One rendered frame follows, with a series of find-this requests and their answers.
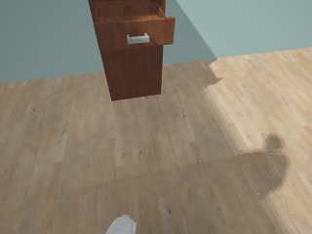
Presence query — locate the cabinet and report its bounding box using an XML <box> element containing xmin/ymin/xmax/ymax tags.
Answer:
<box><xmin>88</xmin><ymin>0</ymin><xmax>166</xmax><ymax>101</ymax></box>

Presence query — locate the left robot thigh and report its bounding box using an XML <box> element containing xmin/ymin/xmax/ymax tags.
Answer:
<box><xmin>105</xmin><ymin>216</ymin><xmax>137</xmax><ymax>234</ymax></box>

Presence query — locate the handle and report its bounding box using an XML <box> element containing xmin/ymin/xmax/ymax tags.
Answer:
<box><xmin>127</xmin><ymin>33</ymin><xmax>149</xmax><ymax>44</ymax></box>

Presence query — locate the drawer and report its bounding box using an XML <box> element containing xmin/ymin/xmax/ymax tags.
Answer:
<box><xmin>94</xmin><ymin>3</ymin><xmax>176</xmax><ymax>52</ymax></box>

